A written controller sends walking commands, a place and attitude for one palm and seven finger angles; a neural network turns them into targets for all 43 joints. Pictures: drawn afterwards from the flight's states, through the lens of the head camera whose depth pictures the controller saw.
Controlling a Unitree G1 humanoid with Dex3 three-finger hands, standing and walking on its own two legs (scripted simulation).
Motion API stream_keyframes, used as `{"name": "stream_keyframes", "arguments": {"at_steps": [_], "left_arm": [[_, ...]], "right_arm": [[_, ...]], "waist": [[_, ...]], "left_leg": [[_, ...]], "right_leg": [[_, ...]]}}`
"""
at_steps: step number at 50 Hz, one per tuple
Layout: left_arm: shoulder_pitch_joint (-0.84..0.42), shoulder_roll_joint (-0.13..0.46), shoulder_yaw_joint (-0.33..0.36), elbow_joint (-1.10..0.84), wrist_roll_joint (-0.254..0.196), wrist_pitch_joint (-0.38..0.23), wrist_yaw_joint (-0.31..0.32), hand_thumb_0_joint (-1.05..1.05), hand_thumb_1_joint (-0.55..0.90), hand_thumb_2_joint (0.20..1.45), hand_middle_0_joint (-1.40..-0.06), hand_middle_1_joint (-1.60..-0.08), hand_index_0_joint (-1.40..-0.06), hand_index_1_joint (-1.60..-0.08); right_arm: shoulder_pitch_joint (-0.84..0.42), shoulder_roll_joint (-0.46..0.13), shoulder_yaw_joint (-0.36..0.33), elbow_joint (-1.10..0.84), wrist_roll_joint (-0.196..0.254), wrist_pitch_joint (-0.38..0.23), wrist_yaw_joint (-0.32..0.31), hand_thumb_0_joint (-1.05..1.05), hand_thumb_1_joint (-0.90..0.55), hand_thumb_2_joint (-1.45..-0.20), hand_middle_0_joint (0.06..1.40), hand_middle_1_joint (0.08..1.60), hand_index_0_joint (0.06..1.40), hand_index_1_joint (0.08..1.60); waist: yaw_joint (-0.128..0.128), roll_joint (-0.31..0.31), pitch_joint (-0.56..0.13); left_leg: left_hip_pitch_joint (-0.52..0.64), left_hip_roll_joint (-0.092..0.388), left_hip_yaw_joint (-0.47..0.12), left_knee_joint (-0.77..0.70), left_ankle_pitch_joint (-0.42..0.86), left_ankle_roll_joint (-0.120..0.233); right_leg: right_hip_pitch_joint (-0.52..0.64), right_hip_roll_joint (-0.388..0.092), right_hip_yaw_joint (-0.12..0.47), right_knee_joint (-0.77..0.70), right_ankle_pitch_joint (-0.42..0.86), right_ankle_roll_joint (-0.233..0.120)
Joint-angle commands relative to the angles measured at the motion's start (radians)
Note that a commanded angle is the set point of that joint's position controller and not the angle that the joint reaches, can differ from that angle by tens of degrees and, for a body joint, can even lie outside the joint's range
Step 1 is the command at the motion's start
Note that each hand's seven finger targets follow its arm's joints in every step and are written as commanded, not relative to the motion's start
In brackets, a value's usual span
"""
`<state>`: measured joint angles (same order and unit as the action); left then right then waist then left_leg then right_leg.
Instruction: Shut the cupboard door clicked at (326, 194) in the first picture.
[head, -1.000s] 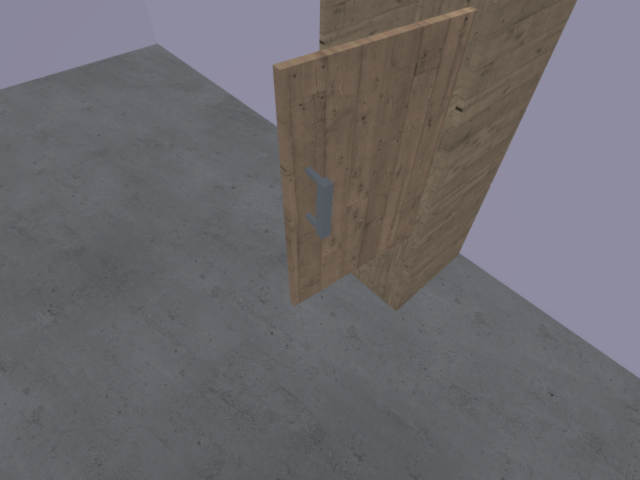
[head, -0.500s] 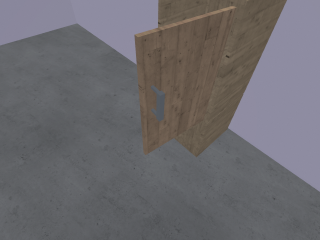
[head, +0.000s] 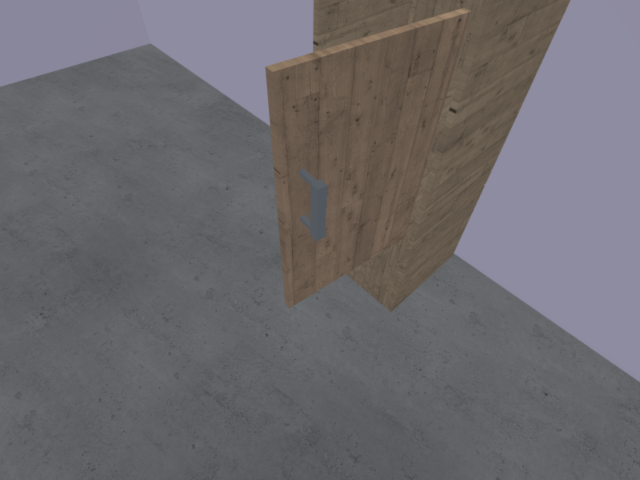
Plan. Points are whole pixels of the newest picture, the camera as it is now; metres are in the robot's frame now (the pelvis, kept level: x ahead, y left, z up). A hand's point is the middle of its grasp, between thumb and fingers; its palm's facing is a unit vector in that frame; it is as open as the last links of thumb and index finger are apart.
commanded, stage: walk to a spot facing it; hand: left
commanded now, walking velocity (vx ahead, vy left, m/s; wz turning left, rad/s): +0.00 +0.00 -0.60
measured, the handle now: (311, 205) +0.55 +0.05 -0.01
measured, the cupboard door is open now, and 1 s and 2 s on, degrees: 83 83 83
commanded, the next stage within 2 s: none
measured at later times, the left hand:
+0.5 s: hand out of the picture +0.04 +0.16 -0.18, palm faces -0.18 -0.95 -0.27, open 7.4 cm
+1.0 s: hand (243, 458) +0.18 +0.12 -0.17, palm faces -0.49 -0.83 -0.26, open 7.4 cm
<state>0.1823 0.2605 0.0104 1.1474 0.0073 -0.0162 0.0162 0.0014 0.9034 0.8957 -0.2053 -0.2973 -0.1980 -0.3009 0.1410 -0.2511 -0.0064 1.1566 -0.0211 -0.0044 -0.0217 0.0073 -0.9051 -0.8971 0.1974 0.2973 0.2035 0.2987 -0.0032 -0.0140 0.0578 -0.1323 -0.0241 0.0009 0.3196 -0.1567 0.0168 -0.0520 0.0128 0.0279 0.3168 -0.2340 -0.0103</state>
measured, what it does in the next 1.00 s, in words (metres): steps on the spot, turning right: left foot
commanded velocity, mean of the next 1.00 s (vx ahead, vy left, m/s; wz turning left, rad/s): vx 0.00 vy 0.00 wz -0.60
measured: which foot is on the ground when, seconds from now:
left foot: down 0.00-0.34, up 0.36-0.72, down 0.74-1.00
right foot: down 0.00-0.74, up 0.76-1.00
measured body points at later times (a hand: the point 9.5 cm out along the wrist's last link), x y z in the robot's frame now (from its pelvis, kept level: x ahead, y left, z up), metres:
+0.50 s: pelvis -0.03 -0.03 -0.01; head +0.02 -0.06 +0.43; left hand +0.05 +0.21 -0.15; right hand -0.01 -0.30 -0.17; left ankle -0.01 +0.11 -0.68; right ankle -0.05 -0.12 -0.75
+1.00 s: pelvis -0.02 -0.02 -0.01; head +0.03 -0.04 +0.43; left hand +0.21 +0.17 -0.15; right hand -0.10 -0.27 -0.15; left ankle +0.03 +0.12 -0.75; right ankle -0.08 -0.13 -0.71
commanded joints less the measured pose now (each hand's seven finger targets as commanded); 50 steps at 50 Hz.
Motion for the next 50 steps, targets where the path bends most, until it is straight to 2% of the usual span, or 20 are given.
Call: {"name": "stream_keyframes", "arguments": {"at_steps": [1, 6, 9, 11, 14, 15, 16, 17, 18, 19, 23, 30, 33, 35, 37, 38, 41, 43, 46, 50], "left_arm": [[0.037, 0.099, 0.026, -0.047, 0.000, 0.010, 0.013, 0.000, 0.900, 0.900, -0.200, -0.300, -0.200, -0.300], [0.040, 0.108, 0.056, -0.115, 0.009, 0.041, 0.000, 0.000, 0.900, 0.900, -0.200, -0.300, -0.200, -0.300], [0.050, 0.080, 0.067, -0.160, 0.012, 0.059, -0.012, 0.000, 0.900, 0.900, -0.200, -0.300, -0.200, -0.300], [0.044, 0.063, 0.076, -0.187, 0.014, 0.069, -0.018, 0.000, 0.900, 0.900, -0.200, -0.300, -0.200, -0.300], [0.131, 0.037, 0.083, -0.185, 0.013, 0.062, -0.026, 0.000, 0.900, 0.900, -0.200, -0.300, -0.200, -0.300], [0.193, 0.049, 0.090, -0.172, 0.015, 0.058, -0.025, 0.000, 0.900, 0.900, -0.200, -0.300, -0.200, -0.300], [0.214, 0.131, 0.104, -0.175, 0.029, 0.045, -0.017, 0.000, 0.900, 0.900, -0.200, -0.300, -0.200, -0.300], [0.201, 0.205, 0.113, -0.190, 0.025, 0.041, -0.006, 0.000, 0.900, 0.900, -0.200, -0.300, -0.200, -0.300], [0.179, 0.204, 0.115, -0.207, 0.019, 0.041, 0.000, 0.000, 0.900, 0.900, -0.200, -0.300, -0.200, -0.300], [0.117, 0.171, 0.114, -0.221, 0.023, 0.040, 0.005, 0.000, 0.900, 0.900, -0.200, -0.300, -0.200, -0.300], [0.113, 0.128, 0.109, -0.234, 0.019, 0.025, 0.013, 0.000, 0.900, 0.900, -0.200, -0.300, -0.200, -0.300], [0.136, 0.146, 0.123, -0.242, 0.026, 0.036, 0.008, 0.000, 0.900, 0.900, -0.200, -0.300, -0.200, -0.300], [0.087, 0.154, 0.126, -0.260, 0.021, 0.042, 0.005, 0.000, 0.900, 0.900, -0.200, -0.300, -0.200, -0.300], [0.042, 0.126, 0.117, -0.274, 0.013, 0.047, 0.001, 0.000, 0.900, 0.900, -0.200, -0.300, -0.200, -0.300], [0.033, 0.046, 0.097, -0.328, 0.004, 0.046, -0.019, 0.000, 0.900, 0.900, -0.200, -0.300, -0.200, -0.300], [0.008, 0.085, 0.104, -0.351, 0.016, 0.042, -0.029, 0.000, 0.900, 0.900, -0.200, -0.300, -0.200, -0.300], [0.002, 0.074, 0.110, -0.316, 0.018, 0.056, -0.041, 0.000, 0.900, 0.900, -0.200, -0.300, -0.200, -0.300], [-0.020, 0.054, 0.096, -0.330, 0.012, 0.061, -0.050, 0.000, 0.900, 0.900, -0.200, -0.300, -0.200, -0.300], [-0.066, 0.039, 0.083, -0.347, 0.012, 0.057, -0.057, 0.000, 0.900, 0.900, -0.200, -0.300, -0.200, -0.300], [0.019, 0.071, 0.087, -0.330, 0.011, 0.046, -0.057, 0.000, 0.900, 0.900, -0.200, -0.300, -0.200, -0.300]], "right_arm": [[0.051, -0.096, -0.024, -0.045, 0.004, -0.005, -0.017, 0.000, -0.900, -0.900, 0.200, 0.300, 0.200, 0.300], [0.062, -0.137, -0.060, -0.110, 0.002, 0.013, -0.028, 0.000, -0.900, -0.900, 0.200, 0.300, 0.200, 0.300], [0.062, -0.167, -0.078, -0.148, -0.004, 0.012, -0.031, 0.000, -0.900, -0.900, 0.200, 0.300, 0.200, 0.300], [0.055, -0.165, -0.081, -0.175, -0.010, 0.009, -0.031, 0.000, -0.900, -0.900, 0.200, 0.300, 0.200, 0.300], [-0.007, -0.157, -0.084, -0.207, -0.013, 0.011, -0.028, 0.000, -0.900, -0.900, 0.200, 0.300, 0.200, 0.300], [-0.031, -0.151, -0.085, -0.219, -0.005, 0.017, -0.026, 0.000, -0.900, -0.900, 0.200, 0.300, 0.200, 0.300], [-0.031, -0.097, -0.085, -0.244, 0.007, 0.025, -0.022, 0.000, -0.900, -0.900, 0.200, 0.300, 0.200, 0.300], [-0.069, -0.062, -0.078, -0.274, 0.009, 0.029, -0.012, 0.000, -0.900, -0.900, 0.200, 0.300, 0.200, 0.300], [-0.066, -0.078, -0.082, -0.271, 0.009, 0.036, -0.010, 0.000, -0.900, -0.900, 0.200, 0.300, 0.200, 0.300], [-0.080, -0.072, -0.086, -0.268, 0.008, 0.037, -0.010, 0.000, -0.900, -0.900, 0.200, 0.300, 0.200, 0.300], [-0.054, -0.036, -0.075, -0.261, 0.010, 0.028, -0.012, 0.000, -0.900, -0.900, 0.200, 0.300, 0.200, 0.300], [-0.082, -0.028, -0.074, -0.301, 0.021, 0.021, -0.020, 0.000, -0.900, -0.900, 0.200, 0.300, 0.200, 0.300], [-0.020, -0.033, -0.072, -0.294, 0.027, 0.012, -0.025, 0.000, -0.900, -0.900, 0.200, 0.300, 0.200, 0.300], [0.058, -0.054, -0.075, -0.273, 0.025, -0.001, -0.031, 0.000, -0.900, -0.900, 0.200, 0.300, 0.200, 0.300], [0.110, -0.213, -0.099, -0.288, -0.002, -0.012, -0.039, 0.000, -0.900, -0.900, 0.200, 0.300, 0.200, 0.300], [0.096, -0.225, -0.095, -0.309, -0.009, -0.005, -0.043, 0.000, -0.900, -0.900, 0.200, 0.300, 0.200, 0.300], [0.019, -0.139, -0.069, -0.327, -0.016, -0.009, -0.036, 0.000, -0.900, -0.900, 0.200, 0.300, 0.200, 0.300], [0.031, -0.139, -0.071, -0.328, -0.017, -0.008, -0.035, 0.000, -0.900, -0.900, 0.200, 0.300, 0.200, 0.300], [0.099, -0.165, -0.084, -0.309, -0.016, -0.003, -0.028, 0.000, -0.900, -0.900, 0.200, 0.300, 0.200, 0.300], [0.076, -0.191, -0.093, -0.319, -0.008, 0.008, -0.013, 0.000, -0.900, -0.900, 0.200, 0.300, 0.200, 0.300]], "waist": [[-0.006, 0.016, -0.049], [-0.007, 0.054, -0.027], [0.003, 0.191, -0.020], [0.008, 0.179, -0.028], [0.062, 0.130, -0.044], [0.092, 0.042, -0.037], [0.093, -0.219, -0.019], [0.100, -0.337, 0.026], [0.084, -0.202, 0.015], [0.055, -0.194, 0.031], [0.039, -0.083, -0.085], [0.055, -0.124, -0.089], [0.020, -0.133, -0.111], [-0.023, -0.098, -0.122], [-0.031, 0.320, -0.112], [-0.028, 0.190, -0.068], [0.020, 0.241, -0.038], [0.017, 0.232, -0.057], [-0.020, 0.233, -0.082], [0.025, 0.199, -0.089]], "left_leg": [[0.074, 0.141, -0.054, 0.035, 0.174, -0.004], [0.048, 0.204, -0.062, 0.060, 0.075, 0.026], [0.000, 0.347, -0.170, -0.035, 0.024, 0.121], [-0.050, 0.418, -0.178, -0.050, 0.054, 0.178], [-0.132, 0.358, -0.038, 0.084, 0.119, 0.113], [-0.201, 0.302, 0.020, 0.191, 0.029, 0.067], [-0.318, 0.139, 0.124, 0.433, -0.211, -0.020], [-0.418, 0.037, 0.109, 0.665, -0.462, -0.055], [-0.418, 0.060, -0.004, 0.780, -0.425, -0.047], [-0.454, 0.066, -0.038, 0.833, -0.359, -0.049], [-0.413, 0.067, -0.031, 0.749, -0.282, -0.072], [-0.335, 0.030, -0.022, 0.532, -0.305, -0.071], [-0.214, 0.014, -0.022, 0.337, -0.235, -0.060], [0.031, 0.045, -0.029, 0.097, -0.090, -0.048], [0.161, 0.494, -0.454, -0.077, 0.069, 0.141], [0.001, 0.545, -0.448, -0.053, 0.111, 0.210], [-0.042, 0.363, -0.175, 0.018, 0.328, 0.138], [0.013, 0.317, -0.054, 0.065, 0.436, 0.113], [0.026, 0.322, -0.003, 0.105, 0.469, 0.099], [-0.067, 0.314, 0.056, 0.234, 0.323, 0.034]], "right_leg": [[-0.116, -0.115, 0.102, 0.004, 0.245, -0.025], [-0.234, -0.064, 0.116, 0.144, 0.185, -0.025], [-0.307, -0.001, 0.043, 0.414, -0.136, -0.010], [-0.315, -0.033, 0.018, 0.578, -0.305, -0.006], [-0.169, -0.042, -0.027, 0.395, -0.182, -0.004], [-0.087, -0.044, -0.021, 0.240, -0.051, -0.007], [-0.075, -0.205, 0.268, 0.004, 0.083, -0.056], [-0.136, -0.380, 0.517, -0.078, 0.235, -0.175], [-0.178, -0.364, 0.514, -0.071, 0.091, -0.233], [-0.181, -0.304, 0.503, -0.047, 0.103, -0.226], [-0.048, -0.235, 0.373, 0.058, 0.419, -0.198], [-0.040, -0.207, 0.436, 0.074, 0.451, -0.201], [-0.101, -0.175, 0.448, 0.109, 0.440, -0.169], [-0.275, -0.102, 0.395, 0.175, 0.312, -0.089], [-0.561, 0.081, 0.086, 0.539, -0.378, 0.029], [-0.533, 0.019, 0.051, 0.718, -0.389, 0.047], [-0.538, -0.012, 0.026, 0.883, -0.261, 0.066], [-0.510, -0.027, -0.028, 0.764, -0.249, 0.070], [-0.391, -0.013, -0.098, 0.546, -0.218, 0.055], [-0.162, 0.007, -0.131, 0.257, -0.042, 0.021]]}}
